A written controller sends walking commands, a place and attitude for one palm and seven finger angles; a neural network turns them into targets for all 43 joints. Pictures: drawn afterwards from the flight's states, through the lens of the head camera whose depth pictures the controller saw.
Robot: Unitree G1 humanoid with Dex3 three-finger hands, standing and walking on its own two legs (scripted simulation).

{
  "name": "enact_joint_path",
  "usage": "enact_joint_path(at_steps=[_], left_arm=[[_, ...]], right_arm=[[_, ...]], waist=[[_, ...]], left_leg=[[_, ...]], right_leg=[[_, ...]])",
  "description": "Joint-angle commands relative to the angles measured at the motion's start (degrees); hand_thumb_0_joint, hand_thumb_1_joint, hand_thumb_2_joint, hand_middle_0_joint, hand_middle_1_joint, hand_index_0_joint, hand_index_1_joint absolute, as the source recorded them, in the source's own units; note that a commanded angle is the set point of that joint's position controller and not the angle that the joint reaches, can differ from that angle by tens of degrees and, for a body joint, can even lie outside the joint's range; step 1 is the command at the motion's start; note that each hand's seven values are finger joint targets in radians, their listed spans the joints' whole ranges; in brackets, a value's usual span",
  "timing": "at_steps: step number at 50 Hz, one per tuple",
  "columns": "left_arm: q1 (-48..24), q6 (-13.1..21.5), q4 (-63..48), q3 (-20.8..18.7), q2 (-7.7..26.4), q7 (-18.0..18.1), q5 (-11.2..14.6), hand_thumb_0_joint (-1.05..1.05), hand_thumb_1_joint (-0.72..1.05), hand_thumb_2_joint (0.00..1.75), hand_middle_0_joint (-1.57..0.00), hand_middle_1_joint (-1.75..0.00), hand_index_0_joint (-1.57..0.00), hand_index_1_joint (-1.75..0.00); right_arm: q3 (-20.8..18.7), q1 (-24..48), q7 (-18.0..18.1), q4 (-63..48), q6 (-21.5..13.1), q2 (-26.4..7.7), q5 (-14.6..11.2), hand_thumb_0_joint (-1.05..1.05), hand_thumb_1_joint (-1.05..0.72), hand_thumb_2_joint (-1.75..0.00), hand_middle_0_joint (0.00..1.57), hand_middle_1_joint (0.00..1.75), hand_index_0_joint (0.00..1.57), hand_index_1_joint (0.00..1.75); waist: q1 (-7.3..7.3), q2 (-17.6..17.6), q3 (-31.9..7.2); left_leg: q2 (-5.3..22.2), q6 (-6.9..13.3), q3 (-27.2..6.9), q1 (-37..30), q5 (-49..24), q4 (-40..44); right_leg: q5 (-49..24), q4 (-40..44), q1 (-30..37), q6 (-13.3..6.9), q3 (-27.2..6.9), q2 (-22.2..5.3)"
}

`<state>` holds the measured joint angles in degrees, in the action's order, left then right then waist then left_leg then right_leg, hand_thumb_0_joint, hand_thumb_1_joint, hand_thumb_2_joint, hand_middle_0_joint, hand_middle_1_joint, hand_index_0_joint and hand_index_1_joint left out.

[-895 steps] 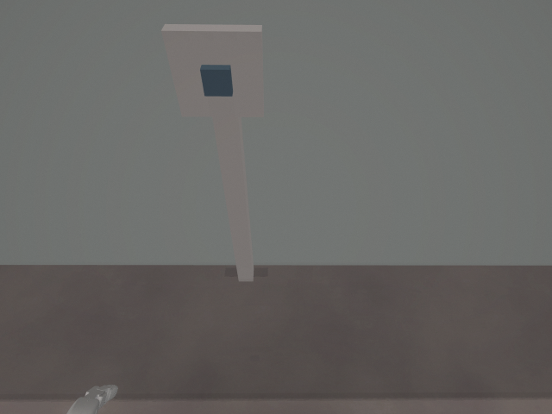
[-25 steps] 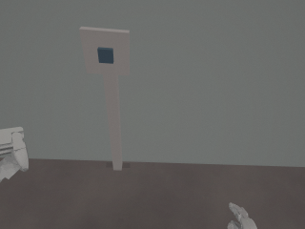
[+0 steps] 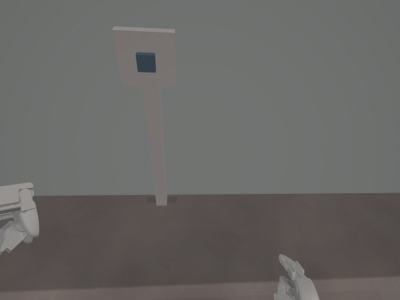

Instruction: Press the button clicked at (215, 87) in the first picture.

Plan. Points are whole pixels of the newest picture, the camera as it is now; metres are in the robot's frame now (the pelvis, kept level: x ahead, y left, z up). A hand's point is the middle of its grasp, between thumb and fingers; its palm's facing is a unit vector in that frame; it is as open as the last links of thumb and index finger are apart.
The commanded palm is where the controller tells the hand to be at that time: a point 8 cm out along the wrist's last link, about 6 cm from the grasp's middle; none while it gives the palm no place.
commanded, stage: stop stepping back and stand still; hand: left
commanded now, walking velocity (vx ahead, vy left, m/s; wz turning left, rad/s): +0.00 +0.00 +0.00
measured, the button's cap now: (146, 62) +0.76 +0.20 +0.12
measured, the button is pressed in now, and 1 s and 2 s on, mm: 0 0 0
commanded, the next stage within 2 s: let the arm hang, fingers relaxed in 0.54 s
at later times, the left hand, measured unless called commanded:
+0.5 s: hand (0, 262) +0.14 +0.26 +0.16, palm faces +0.37 -0.80 -0.47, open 3.1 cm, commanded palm +0.08 +0.31 +0.17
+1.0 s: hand out of the picture -0.01 +0.21 -0.19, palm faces +0.06 -0.98 -0.18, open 3.6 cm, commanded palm none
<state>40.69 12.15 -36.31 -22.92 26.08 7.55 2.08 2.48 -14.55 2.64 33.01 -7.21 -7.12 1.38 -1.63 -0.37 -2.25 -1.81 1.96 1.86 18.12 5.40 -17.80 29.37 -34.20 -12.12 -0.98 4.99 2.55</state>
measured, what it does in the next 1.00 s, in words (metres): steps on the spot: right foot, then left foot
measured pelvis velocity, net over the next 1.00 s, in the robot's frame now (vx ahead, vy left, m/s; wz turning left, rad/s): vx -0.06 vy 0.02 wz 0.09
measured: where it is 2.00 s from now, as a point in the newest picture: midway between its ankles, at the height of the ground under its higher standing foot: outside the picture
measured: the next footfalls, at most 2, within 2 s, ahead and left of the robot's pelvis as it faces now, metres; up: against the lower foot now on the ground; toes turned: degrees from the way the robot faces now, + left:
right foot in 0.04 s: +0.01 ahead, -0.10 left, +0.00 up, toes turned -1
left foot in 0.22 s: +0.05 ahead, +0.14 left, +0.00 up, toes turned +3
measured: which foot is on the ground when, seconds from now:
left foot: down 0.00-0.04, up 0.06-0.20, down 0.22-1.00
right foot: up 0.00-0.02, down 0.04-1.00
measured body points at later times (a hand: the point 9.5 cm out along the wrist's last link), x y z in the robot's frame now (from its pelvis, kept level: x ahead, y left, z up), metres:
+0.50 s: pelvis -0.04 +0.02 -0.01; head -0.04 +0.03 +0.44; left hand +0.11 +0.30 +0.18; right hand +0.13 -0.19 -0.09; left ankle +0.01 +0.14 -0.75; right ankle -0.03 -0.10 -0.75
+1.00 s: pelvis -0.06 +0.02 -0.02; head -0.03 +0.04 +0.43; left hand -0.02 +0.27 -0.17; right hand +0.03 -0.26 -0.14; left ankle +0.01 +0.14 -0.75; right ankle -0.03 -0.10 -0.75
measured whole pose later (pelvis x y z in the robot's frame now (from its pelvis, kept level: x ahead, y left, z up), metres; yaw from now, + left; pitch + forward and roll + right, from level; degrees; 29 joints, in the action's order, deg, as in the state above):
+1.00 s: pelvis -0.06 +0.02 -0.02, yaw +5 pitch -2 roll -1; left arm 15.0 -3.1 50.3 -0.2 12.9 0.0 -0.8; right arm -0.9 -12.6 -0.4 53.5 1.5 -16.7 2.0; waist -1.0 1.5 4.6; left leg -0.3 0.4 -2.4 21.4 11.2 -34.0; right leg 17.1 -33.9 -15.3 -0.4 5.5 -1.8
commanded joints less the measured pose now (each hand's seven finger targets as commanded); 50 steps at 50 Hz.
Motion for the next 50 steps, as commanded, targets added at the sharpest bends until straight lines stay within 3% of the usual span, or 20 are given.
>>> enact_joint_path(at_steps=[1, 2, 3, 4, 5, 7, 9, 11, 12, 15, 19, 26, 31, 32, 34, 37, 40, 43, 47, 50], left_arm=[[-3.7, 0.1, -5.7, -3.7, 6.1, 1.3, 0.1, 0.00, 0.90, 0.90, -1.30, -1.50, -1.30, -1.50], [-7.1, -0.1, -8.1, -3.9, 6.7, 1.4, 0.5, 0.00, 0.90, 0.90, -1.30, -1.50, -1.30, -1.50], [-11.3, 0.4, -11.3, -4.9, 8.0, 1.5, 0.5, 0.00, 0.90, 0.90, -1.30, -1.50, -1.30, -1.50], [-14.5, 1.0, -13.0, -5.8, 9.4, 1.4, -0.1, 0.00, 0.90, 0.90, -1.30, -1.50, -1.30, -1.50], [-15.8, 0.5, -12.5, -4.5, 7.9, 1.3, -0.3, 0.00, 0.90, 0.90, -1.30, -1.50, -1.30, -1.50], [-12.8, 0.0, -8.5, -1.7, 3.5, 2.2, -0.9, 0.00, 0.90, 0.90, -1.30, -1.50, -1.30, -1.50], [-13.2, 0.8, -8.6, -0.7, 2.6, 2.8, -1.3, 0.00, 0.90, 0.90, -1.30, -1.50, -1.30, -1.50], [-14.0, 2.2, -10.3, -0.6, 3.3, 2.9, -1.9, 0.00, 0.90, 0.90, -1.30, -1.50, -1.30, -1.50], [-14.6, 2.6, -10.4, -1.0, 4.2, 2.9, -2.1, 0.00, 0.90, 0.90, -1.30, -1.50, -1.30, -1.50], [-10.6, 2.8, -8.6, -4.4, 6.0, 2.1, -1.7, 0.00, 0.90, 0.90, -1.30, -1.50, -1.30, -1.50], [-5.1, 3.9, -8.2, -4.4, 4.3, 1.8, -1.1, 0.00, 0.90, 0.90, -1.30, -1.50, -1.30, -1.50], [-3.2, 3.8, -5.9, -3.8, 3.8, 1.7, 0.2, 0.00, 0.90, 0.90, -1.30, -1.50, -1.30, -1.50], [-8.2, 3.6, -5.2, -3.3, 4.2, 1.9, -0.3, 0.00, 0.90, 0.90, -1.30, -1.50, -1.30, -1.50], [-14.8, -6.6, 41.6, 16.8, -1.8, -6.4, -5.3, 0.00, 0.90, 0.90, -1.30, -1.50, -1.30, -1.50], [-14.6, -11.4, 42.7, 15.4, -2.2, -7.4, -4.3, 0.00, 0.90, 0.90, -1.23, -1.42, -1.23, -1.42], [-18.5, -11.3, 50.7, 16.0, -0.6, -7.6, -4.4, 0.00, 0.90, 0.90, -1.12, -1.30, -1.12, -1.30], [-24.2, -11.3, 61.3, 16.7, 2.0, -7.6, -4.4, 0.00, 0.90, 0.90, -1.01, -1.18, -1.01, -1.18], [-29.3, -12.2, 70.2, 18.8, 1.0, -7.2, -3.8, 0.00, 0.90, 0.90, -0.90, -1.06, -0.90, -1.06], [-27.1, -12.7, 79.9, 19.6, 0.6, -7.2, -3.3, 0.00, 0.90, 0.90, -0.75, -0.90, -0.75, -0.90], [-24.7, -12.3, 86.2, 19.4, 1.4, -7.3, -3.2, 0.00, 0.90, 0.90, -0.64, -0.78, -0.64, -0.78]], right_arm=[[-4.7, 6.8, 2.0, -6.8, 0.2, -9.9, -0.5, 0.00, -0.90, -0.90, 0.20, 0.30, 0.20, 0.30], [-4.6, 7.6, 2.3, -6.2, 0.8, -9.6, -0.3, 0.00, -0.90, -0.90, 0.20, 0.30, 0.20, 0.30], [-4.5, 8.5, 2.2, -5.8, 0.8, -10.1, 0.1, 0.00, -0.90, -0.90, 0.20, 0.30, 0.20, 0.30], [-4.3, 7.2, 1.8, -5.5, 0.2, -10.1, -0.3, 0.00, -0.90, -0.90, 0.20, 0.30, 0.20, 0.30], [-4.0, 7.2, 2.1, -5.4, -0.2, -9.8, -0.8, 0.00, -0.90, -0.90, 0.20, 0.30, 0.20, 0.30], [-4.5, 7.9, 3.3, -5.2, -1.5, -10.5, -1.0, 0.00, -0.90, -0.90, 0.20, 0.30, 0.20, 0.30], [-3.7, 7.9, 3.9, -3.9, -2.6, -10.8, -0.8, 0.00, -0.90, -0.90, 0.20, 0.30, 0.20, 0.30], [-3.7, 8.0, 4.0, -5.0, -3.9, -12.2, -0.8, 0.00, -0.90, -0.90, 0.20, 0.30, 0.20, 0.30], [-3.6, 7.5, 3.7, -5.5, -4.2, -12.3, -1.1, 0.00, -0.90, -0.90, 0.20, 0.30, 0.20, 0.30], [-3.5, 7.5, 3.2, -5.5, -4.3, -11.0, -0.8, 0.00, -0.90, -0.90, 0.20, 0.30, 0.20, 0.30], [-3.7, 7.6, 2.1, -6.9, -4.5, -10.8, -1.0, 0.00, -0.90, -0.90, 0.20, 0.30, 0.20, 0.30], [-4.1, 7.3, 1.7, -6.2, -3.7, -10.9, -1.0, 0.00, -0.90, -0.90, 0.20, 0.30, 0.20, 0.30], [-4.0, 8.1, 2.6, -5.6, -3.7, -11.0, -0.9, 0.00, -0.90, -0.90, 0.20, 0.30, 0.20, 0.30], [-8.1, 9.6, -3.1, 8.9, -4.0, -24.2, -1.0, 0.00, -0.90, -0.90, 0.20, 0.30, 0.20, 0.30], [-7.7, 6.8, -2.9, 6.8, 1.0, -20.7, -1.6, 0.00, -0.90, -0.90, 0.20, 0.30, 0.20, 0.30], [-6.5, 7.7, -2.7, 6.8, 2.8, -21.3, -0.5, 0.00, -0.90, -0.90, 0.20, 0.30, 0.20, 0.30], [-6.3, 7.3, -2.7, 8.9, 4.4, -20.8, -0.4, 0.00, -0.90, -0.90, 0.20, 0.30, 0.20, 0.30], [-5.3, 4.9, -2.7, 12.3, 6.7, -17.0, 0.2, 0.00, -0.90, -0.90, 0.20, 0.30, 0.20, 0.30], [-4.9, 5.8, -2.6, 14.8, 7.2, -18.6, 0.5, 0.00, -0.90, -0.90, 0.20, 0.30, 0.20, 0.30], [-5.5, 6.4, -2.2, 16.7, 7.2, -20.1, 0.0, 0.00, -0.90, -0.90, 0.20, 0.30, 0.20, 0.30]], waist=[[1.28, 8.5, -0.2], [1.51, 12.1, 1.2], [1.59, 9.3, 1.0], [0.92, 12.1, -2.5], [0.61, 12.0, -3.2], [1.07, 8.2, 0.6], [0.63, -4.5, 2.9], [2.08, -15.2, 3.4], [2.32, -14.0, 2.6], [1.96, -8.3, 2.8], [2.16, -4.8, -1.2], [1.30, 0.6, -1.1], [1.34, 0.1, 1.6], [-1.16, -4.7, 4.1], [0.47, -6.0, 0.4], [1.88, 4.7, -3.0], [1.08, 11.9, -4.0], [-0.64, 4.0, -1.2], [1.50, -12.0, 2.3], [3.08, -10.1, 2.7]], left_leg=[[1.5, -3.2, -3.1, -1.4, 16.2, -18.3], [0.7, -3.2, -4.4, -0.3, 12.6, -29.7], [2.3, -3.1, -4.8, 3.3, 12.9, -36.9], [3.9, -3.3, -6.4, 4.5, 13.6, -37.8], [3.2, -3.0, -5.6, 2.7, 14.2, -36.6], [4.9, -1.1, -4.4, -2.8, 14.3, -23.1], [3.6, -0.7, -2.1, -6.2, 9.1, -8.4], [10.1, 1.4, -11.8, -4.6, 0.2, -2.1], [12.2, 2.0, -14.0, -2.9, -4.6, -2.1], [11.2, 1.6, -14.6, 5.2, 13.6, 4.3], [7.8, 0.5, -9.0, 3.6, 15.0, 1.7], [4.1, -1.3, -4.6, -3.9, 9.0, -8.4], [5.1, -0.9, -5.8, -4.7, 10.0, -5.1], [8.0, 0.4, -10.6, 2.7, -4.6, -14.0], [9.4, 1.0, -10.0, 2.1, -6.8, -11.2], [10.0, 3.2, -14.7, 5.3, -4.5, -9.6], [5.6, 1.1, -10.2, 1.0, -0.3, -14.1], [3.2, -0.6, -5.8, -4.8, 5.5, -18.2], [7.7, 1.3, -14.7, 3.4, 13.5, -2.7], [7.2, 1.2, -14.9, 5.6, 19.0, 0.1]], right_leg=[[2.7, 24.7, -7.9, -6.2, -14.5, -14.3], [4.5, 28.3, -14.7, -9.7, -23.0, -22.1], [-0.9, 26.4, -14.1, -11.7, -21.9, -24.2], [2.5, 24.2, -10.9, -11.5, -20.8, -23.8], [7.0, 23.9, -11.7, -9.8, -19.1, -21.1], [0.1, 19.8, -12.0, -6.8, -13.0, -17.4], [-8.1, 12.8, -9.4, -4.1, -8.7, -12.9], [-13.1, 4.2, -7.3, 0.4, -4.6, -6.1], [-15.1, 2.7, -4.7, 1.6, -3.4, -4.2], [-10.2, 3.4, 2.1, 1.9, -2.9, -2.9], [-13.9, 8.8, 5.7, 1.2, -4.3, -3.9], [-11.0, 17.0, -3.6, -0.8, -9.0, -8.5], [-8.8, 16.7, -5.2, 0.3, -7.0, -6.3], [-21.2, 4.3, -8.8, -1.4, -3.6, -9.3], [-16.2, 2.0, -6.5, -0.4, -4.2, -7.0], [-14.1, 0.4, -0.8, -1.2, -4.6, -5.4], [-15.8, 6.4, -3.0, -4.0, -7.9, -10.6], [-9.3, 10.8, -10.4, -5.9, -9.8, -14.1], [-4.8, 6.5, -2.8, -2.1, -5.5, -6.8], [-6.6, 8.6, 2.3, -2.5, -5.8, -6.6]])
